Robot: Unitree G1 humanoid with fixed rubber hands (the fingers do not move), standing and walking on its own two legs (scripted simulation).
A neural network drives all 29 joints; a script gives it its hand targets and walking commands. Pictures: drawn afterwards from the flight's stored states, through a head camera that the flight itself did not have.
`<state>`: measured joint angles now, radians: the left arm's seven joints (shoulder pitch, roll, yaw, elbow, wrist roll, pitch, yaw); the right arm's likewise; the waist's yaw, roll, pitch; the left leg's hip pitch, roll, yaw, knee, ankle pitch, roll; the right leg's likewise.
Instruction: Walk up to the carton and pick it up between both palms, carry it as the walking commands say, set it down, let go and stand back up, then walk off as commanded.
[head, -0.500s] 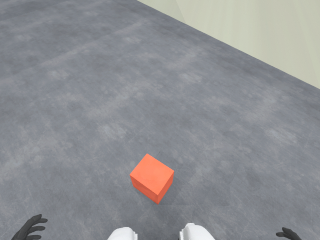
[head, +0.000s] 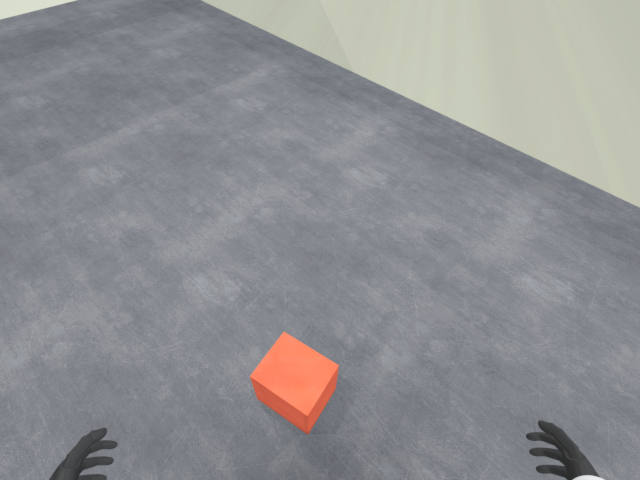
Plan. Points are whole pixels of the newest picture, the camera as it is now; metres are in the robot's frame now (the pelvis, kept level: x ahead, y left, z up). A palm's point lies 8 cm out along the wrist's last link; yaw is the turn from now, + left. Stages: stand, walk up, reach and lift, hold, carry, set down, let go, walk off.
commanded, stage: walk up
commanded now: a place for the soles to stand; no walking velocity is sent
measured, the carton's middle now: (295, 383) +0.46 +0.06 -0.67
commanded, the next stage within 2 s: none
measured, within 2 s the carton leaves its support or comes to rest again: neither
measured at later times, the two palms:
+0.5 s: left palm out of the picture +0.16 +0.51 -0.06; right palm out of the picture +0.04 -0.19 -0.11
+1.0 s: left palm out of the picture +0.34 +0.58 -0.11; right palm out of the picture +0.02 -0.04 -0.11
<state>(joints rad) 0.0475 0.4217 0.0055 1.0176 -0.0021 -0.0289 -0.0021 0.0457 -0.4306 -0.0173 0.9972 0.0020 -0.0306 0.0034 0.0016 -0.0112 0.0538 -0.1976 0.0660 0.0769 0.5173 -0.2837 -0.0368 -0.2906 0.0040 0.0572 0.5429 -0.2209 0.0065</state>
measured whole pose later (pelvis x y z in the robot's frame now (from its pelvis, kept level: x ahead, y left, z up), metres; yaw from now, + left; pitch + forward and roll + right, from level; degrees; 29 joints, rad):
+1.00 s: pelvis +0.10 +0.30 -0.04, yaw -26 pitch -2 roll -1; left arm 0.27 0.51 0.07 0.80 0.02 -0.05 0.04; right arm 0.26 -0.46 -0.08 0.75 -0.04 -0.01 0.02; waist -0.03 0.00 0.06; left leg -0.44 0.10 0.09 0.88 -0.41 0.00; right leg -0.56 0.02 0.05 1.13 -0.49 -0.02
